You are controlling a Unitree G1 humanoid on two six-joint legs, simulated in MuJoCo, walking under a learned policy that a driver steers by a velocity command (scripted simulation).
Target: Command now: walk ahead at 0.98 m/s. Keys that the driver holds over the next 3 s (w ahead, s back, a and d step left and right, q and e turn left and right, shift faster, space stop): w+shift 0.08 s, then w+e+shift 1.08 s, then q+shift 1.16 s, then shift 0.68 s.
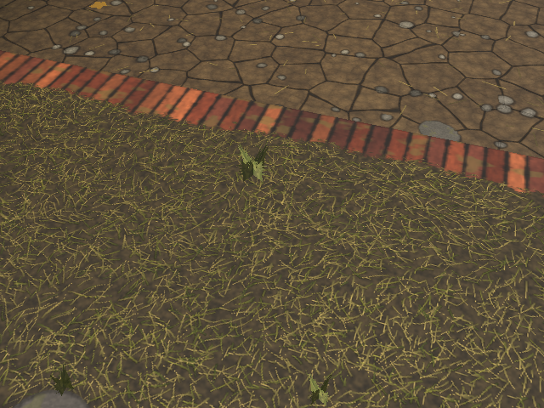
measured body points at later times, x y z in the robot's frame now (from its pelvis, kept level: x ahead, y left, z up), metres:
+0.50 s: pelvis +0.48 -0.06 +0.01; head +0.51 -0.05 +0.46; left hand +0.47 +0.23 -0.13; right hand +0.66 -0.32 -0.06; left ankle +0.65 +0.10 -0.66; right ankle +0.41 -0.07 -0.73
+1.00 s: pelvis +0.93 -0.16 +0.00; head +0.94 -0.18 +0.44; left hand +1.29 -0.15 -0.05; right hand +0.68 -0.34 -0.13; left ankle +0.88 +0.02 -0.73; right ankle +1.00 -0.34 -0.66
